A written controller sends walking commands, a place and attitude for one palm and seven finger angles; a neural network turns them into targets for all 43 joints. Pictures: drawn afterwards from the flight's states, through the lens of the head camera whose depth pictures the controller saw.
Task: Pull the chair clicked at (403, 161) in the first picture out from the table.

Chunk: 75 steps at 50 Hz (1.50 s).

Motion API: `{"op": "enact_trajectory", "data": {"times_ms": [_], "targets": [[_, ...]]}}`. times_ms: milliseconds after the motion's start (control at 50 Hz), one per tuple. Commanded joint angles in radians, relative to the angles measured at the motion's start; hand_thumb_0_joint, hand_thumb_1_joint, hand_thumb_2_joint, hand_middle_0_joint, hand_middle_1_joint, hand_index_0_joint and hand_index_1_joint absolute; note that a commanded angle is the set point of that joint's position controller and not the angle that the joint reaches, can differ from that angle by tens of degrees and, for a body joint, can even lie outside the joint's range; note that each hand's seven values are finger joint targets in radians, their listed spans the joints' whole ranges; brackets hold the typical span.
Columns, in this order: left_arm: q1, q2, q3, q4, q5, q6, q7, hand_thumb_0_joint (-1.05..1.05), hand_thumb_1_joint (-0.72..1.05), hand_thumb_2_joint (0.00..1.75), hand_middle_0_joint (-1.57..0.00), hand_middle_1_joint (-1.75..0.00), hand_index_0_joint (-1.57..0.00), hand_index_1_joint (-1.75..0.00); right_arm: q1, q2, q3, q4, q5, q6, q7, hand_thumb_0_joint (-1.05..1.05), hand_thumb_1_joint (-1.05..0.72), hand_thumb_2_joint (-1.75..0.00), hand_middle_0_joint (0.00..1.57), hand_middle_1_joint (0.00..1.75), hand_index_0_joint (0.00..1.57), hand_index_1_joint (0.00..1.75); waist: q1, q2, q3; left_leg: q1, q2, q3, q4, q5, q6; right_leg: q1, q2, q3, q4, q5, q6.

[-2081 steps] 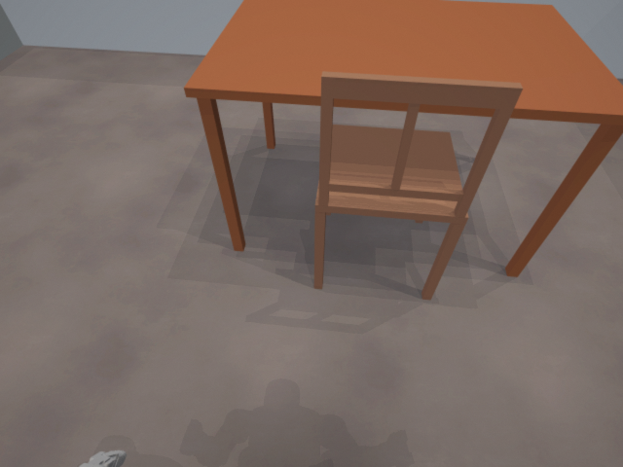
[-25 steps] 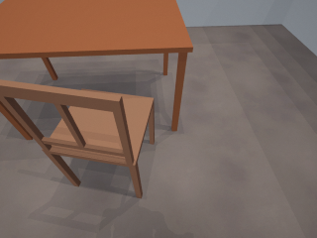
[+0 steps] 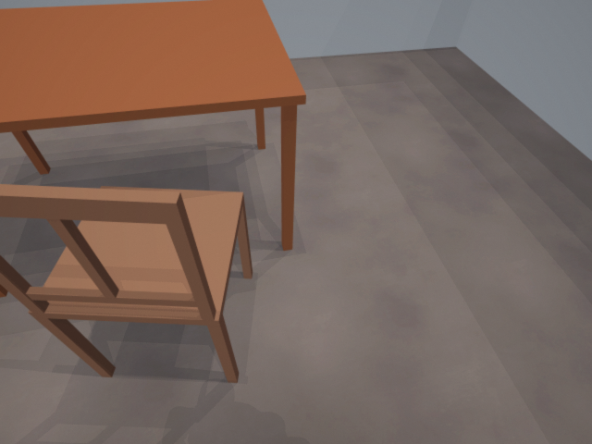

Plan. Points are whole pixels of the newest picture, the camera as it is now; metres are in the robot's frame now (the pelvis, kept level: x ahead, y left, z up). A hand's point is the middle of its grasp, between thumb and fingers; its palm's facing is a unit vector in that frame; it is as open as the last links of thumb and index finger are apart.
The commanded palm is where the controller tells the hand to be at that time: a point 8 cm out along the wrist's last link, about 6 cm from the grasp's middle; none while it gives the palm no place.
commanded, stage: come to a stop and stand still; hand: left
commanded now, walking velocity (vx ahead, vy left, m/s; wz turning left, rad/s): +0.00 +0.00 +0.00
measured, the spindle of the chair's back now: (87, 259) +0.45 +0.41 -0.10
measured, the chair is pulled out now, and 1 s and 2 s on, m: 0.30 0.30 0.30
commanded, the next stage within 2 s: look again from close up in 1.38 s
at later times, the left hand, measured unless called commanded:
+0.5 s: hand out of the picture -0.04 +0.14 -0.17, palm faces +0.06 -0.98 -0.17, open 7.4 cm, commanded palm none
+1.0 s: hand out of the picture +0.03 +0.23 -0.16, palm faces +0.04 -0.97 -0.26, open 7.4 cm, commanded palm none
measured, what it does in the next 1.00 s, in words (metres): stands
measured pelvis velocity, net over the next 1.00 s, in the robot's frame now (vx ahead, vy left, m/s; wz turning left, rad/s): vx -0.01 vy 0.02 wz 0.04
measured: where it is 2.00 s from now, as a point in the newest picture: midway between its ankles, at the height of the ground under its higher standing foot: outside the picture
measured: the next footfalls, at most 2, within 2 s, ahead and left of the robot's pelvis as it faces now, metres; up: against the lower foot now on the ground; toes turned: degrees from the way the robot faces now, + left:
none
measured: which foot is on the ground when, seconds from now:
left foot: down 0.00-1.00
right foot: down 0.00-1.00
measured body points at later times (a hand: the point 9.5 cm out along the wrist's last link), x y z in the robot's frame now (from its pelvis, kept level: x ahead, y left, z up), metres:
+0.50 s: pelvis +0.00 -0.01 +0.00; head +0.02 -0.02 +0.45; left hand -0.04 +0.19 -0.16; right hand +0.01 -0.24 -0.16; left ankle +0.00 +0.12 -0.74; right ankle -0.02 -0.10 -0.74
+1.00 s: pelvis -0.01 +0.02 +0.00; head -0.02 +0.02 +0.45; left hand +0.03 +0.28 -0.14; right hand +0.06 -0.23 -0.14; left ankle +0.00 +0.12 -0.74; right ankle -0.02 -0.10 -0.74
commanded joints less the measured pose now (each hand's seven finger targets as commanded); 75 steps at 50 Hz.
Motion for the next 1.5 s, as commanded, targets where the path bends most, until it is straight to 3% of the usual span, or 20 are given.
{"op": "enact_trajectory", "data": {"times_ms": [0, 240, 260, 340, 360, 380, 400, 420, 460, 480, 520, 580, 800, 940, 1160, 1240, 1480], "targets": [[0.079, 0.083, 0.009, -0.003, -0.001, -0.016, 0.007, 0.0, 0.9, 0.9, -0.2, -0.3, -0.2, -0.3, 0.059, -0.084, -0.009, 0.003, 0.005, -0.033, -0.013, 0.0, -0.9, -0.9, 0.2, 0.3, 0.2, 0.3, 0.027, 0.027, 0.018, 0.043, 0.08, -0.094, -0.118, 0.182, 0.02, -0.021, -0.099, 0.097, -0.138, 0.231, -0.015], [0.145, 0.054, -0.005, 0.056, -0.001, -0.025, 0.011, 0.0, 0.9, 0.9, -0.2, -0.3, -0.2, -0.3, 0.076, -0.066, -0.003, 0.031, 0.008, -0.029, -0.019, 0.0, -0.9, -0.9, 0.2, 0.3, 0.2, 0.3, 0.026, 0.005, 0.044, 0.071, 0.077, -0.088, -0.153, 0.133, 0.014, -0.022, -0.101, 0.102, -0.191, 0.22, -0.013], [0.149, 0.048, -0.007, 0.06, 0.001, -0.024, 0.013, 0.0, 0.9, 0.9, -0.2, -0.3, -0.2, -0.3, 0.073, -0.061, -0.004, 0.031, 0.01, -0.026, -0.019, 0.0, -0.9, -0.9, 0.2, 0.3, 0.2, 0.3, 0.026, -0.003, 0.068, 0.066, 0.08, -0.087, -0.155, 0.131, 0.016, -0.033, -0.099, 0.098, -0.196, 0.218, -0.012], [0.179, 0.039, -0.009, 0.071, 0.001, -0.029, 0.015, 0.0, 0.9, 0.9, -0.2, -0.3, -0.2, -0.3, 0.075, -0.061, -0.002, 0.032, 0.009, -0.027, -0.02, 0.0, -0.9, -0.9, 0.2, 0.3, 0.2, 0.3, 0.026, 0.003, 0.041, 0.084, 0.077, -0.086, -0.15, 0.13, 0.015, -0.028, -0.101, 0.106, -0.199, 0.226, -0.014], [0.099, 0.208, -0.015, -0.014, 0.023, -0.026, 0.014, 0.0, 0.9, 0.9, -0.2, -0.3, -0.2, -0.3, -0.003, -0.219, -0.02, -0.099, 0.003, -0.02, -0.011, 0.0, -0.9, -0.9, 0.2, 0.3, 0.2, 0.3, -0.008, 0.079, 0.221, -0.014, 0.033, -0.119, -0.104, 0.261, 0.023, -0.129, -0.082, 0.049, -0.152, 0.285, -0.012], [0.158, 0.11, 0.004, -0.011, 0.007, -0.03, 0.024, 0.0, 0.9, 0.9, -0.2, -0.3, -0.2, -0.3, -0.013, -0.135, -0.028, -0.107, -0.006, -0.031, -0.016, 0.0, -0.9, -0.9, 0.2, 0.3, 0.2, 0.3, 0.033, 0.089, 0.09, -0.022, 0.057, -0.113, -0.042, 0.149, 0.028, -0.086, -0.108, 0.105, -0.135, 0.177, -0.019], [0.155, 0.11, 0.002, -0.011, 0.009, -0.033, 0.024, 0.0, 0.9, 0.9, -0.2, -0.3, -0.2, -0.3, 0.012, -0.114, -0.031, -0.105, -0.007, -0.033, -0.023, 0.0, -0.9, -0.9, 0.2, 0.3, 0.2, 0.3, 0.012, 0.064, -0.02, 0.011, 0.038, -0.123, 0.01, 0.14, 0.029, -0.044, -0.129, 0.138, -0.152, 0.19, -0.036], [0.154, 0.096, 0.007, -0.018, 0.01, -0.034, 0.022, 0.0, 0.9, 0.9, -0.2, -0.3, -0.2, -0.3, 0.039, -0.102, -0.033, -0.107, -0.007, -0.029, -0.025, 0.0, -0.9, -0.9, 0.2, 0.3, 0.2, 0.3, 0.006, -0.005, -0.062, 0.0, 0.025, -0.112, 0.04, 0.098, 0.024, -0.032, -0.147, 0.165, -0.175, 0.155, -0.043], [0.143, 0.083, 0.006, -0.031, 0.012, -0.032, 0.023, 0.0, 0.9, 0.9, -0.2, -0.3, -0.2, -0.3, 0.057, -0.085, -0.029, -0.11, -0.013, -0.021, -0.018, 0.0, -0.9, -0.9, 0.2, 0.3, 0.2, 0.3, 0.0, -0.12, -0.051, -0.031, 0.001, -0.098, 0.056, 0.061, 0.02, -0.017, -0.166, 0.173, -0.189, 0.168, -0.048], [0.136, 0.087, 0.011, -0.033, 0.012, -0.031, 0.024, 0.0, 0.9, 0.9, -0.2, -0.3, -0.2, -0.3, 0.053, -0.093, -0.033, -0.108, -0.011, -0.021, -0.017, 0.0, -0.9, -0.9, 0.2, 0.3, 0.2, 0.3, 0.001, -0.12, -0.023, -0.034, 0.002, -0.101, 0.05, 0.06, 0.022, -0.041, -0.164, 0.165, -0.194, 0.131, -0.048], [0.122, 0.104, 0.018, -0.04, 0.011, -0.033, 0.022, 0.0, 0.9, 0.9, -0.2, -0.3, -0.2, -0.3, 0.033, -0.118, -0.039, -0.11, -0.006, -0.024, -0.017, 0.0, -0.9, -0.9, 0.2, 0.3, 0.2, 0.3, 0.002, -0.055, 0.014, -0.025, 0.02, -0.107, 0.015, 0.103, 0.028, -0.054, -0.146, 0.138, -0.168, 0.181, -0.045], [0.123, 0.113, 0.018, -0.041, 0.01, -0.033, 0.021, 0.0, 0.9, 0.9, -0.2, -0.3, -0.2, -0.3, 0.009, -0.143, -0.039, -0.11, -0.004, -0.029, -0.016, 0.0, -0.9, -0.9, 0.2, 0.3, 0.2, 0.3, 0.01, 0.028, 0.006, 0.017, 0.05, -0.119, -0.018, 0.194, 0.033, -0.034, -0.116, 0.093, -0.116, 0.263, -0.028], [0.054, 0.164, 0.016, -0.051, 0.007, -0.022, 0.011, 0.0, 0.9, 0.9, -0.2, -0.3, -0.2, -0.3, -0.083, -0.209, -0.034, -0.113, -0.005, -0.027, -0.005, 0.0, -0.9, -0.9, 0.2, 0.3, 0.2, 0.3, 0.024, 0.037, 0.016, 0.004, 0.067, -0.144, -0.101, 0.137, 0.036, -0.013, -0.105, 0.078, -0.14, 0.14, -0.01], [0.035, 0.173, 0.012, -0.041, 0.006, -0.02, 0.008, 0.0, 0.9, 0.9, -0.2, -0.3, -0.2, -0.3, -0.1, -0.223, -0.027, -0.093, -0.003, -0.032, 0.0, 0.0, -0.9, -0.9, 0.2, 0.3, 0.2, 0.3, 0.028, 0.017, 0.0, 0.017, 0.071, -0.151, -0.142, 0.146, 0.036, 0.011, -0.114, 0.069, -0.151, 0.155, 0.002], [0.082, 0.124, -0.006, -0.001, 0.007, -0.011, 0.014, 0.0, 0.9, 0.9, -0.2, -0.3, -0.2, -0.3, -0.056, -0.181, -0.013, -0.038, 0.003, -0.024, 0.004, 0.0, -0.9, -0.9, 0.2, 0.3, 0.2, 0.3, 0.025, 0.016, 0.038, 0.002, 0.072, -0.15, -0.198, 0.072, 0.029, 0.007, -0.11, 0.067, -0.169, 0.123, 0.016], [0.119, 0.103, -0.01, 0.019, 0.006, -0.013, 0.017, 0.0, 0.9, 0.9, -0.2, -0.3, -0.2, -0.3, -0.034, -0.165, -0.012, -0.022, 0.005, -0.027, 0.002, 0.0, -0.9, -0.9, 0.2, 0.3, 0.2, 0.3, 0.025, 0.031, 0.009, 0.026, 0.069, -0.142, -0.195, 0.082, 0.03, 0.015, -0.112, 0.07, -0.166, 0.141, 0.018], [0.195, 0.043, -0.014, 0.053, 0.008, -0.014, 0.027, 0.0, 0.9, 0.9, -0.2, -0.3, -0.2, -0.3, 0.026, -0.118, -0.016, 0.011, 0.011, -0.031, -0.006, 0.0, -0.9, -0.9, 0.2, 0.3, 0.2, 0.3, 0.022, 0.019, 0.042, 0.037, 0.072, -0.131, -0.195, 0.104, 0.036, -0.006, -0.107, 0.07, -0.16, 0.161, 0.022]]}}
